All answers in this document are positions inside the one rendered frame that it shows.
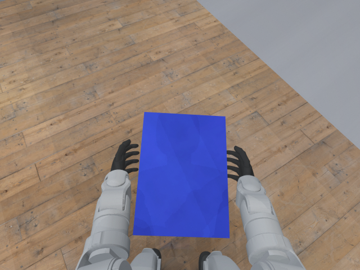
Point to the robot right hand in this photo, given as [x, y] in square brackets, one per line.
[244, 167]

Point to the robot left forearm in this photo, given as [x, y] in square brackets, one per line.
[109, 234]

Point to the left robot upper arm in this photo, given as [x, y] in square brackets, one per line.
[115, 263]

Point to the right robot foot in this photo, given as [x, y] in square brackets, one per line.
[202, 258]

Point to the robot right forearm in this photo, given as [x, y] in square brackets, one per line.
[265, 239]

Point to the carton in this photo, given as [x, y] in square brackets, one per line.
[182, 188]

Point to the robot left hand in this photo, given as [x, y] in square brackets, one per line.
[120, 162]

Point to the right robot shin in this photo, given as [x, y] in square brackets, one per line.
[215, 253]

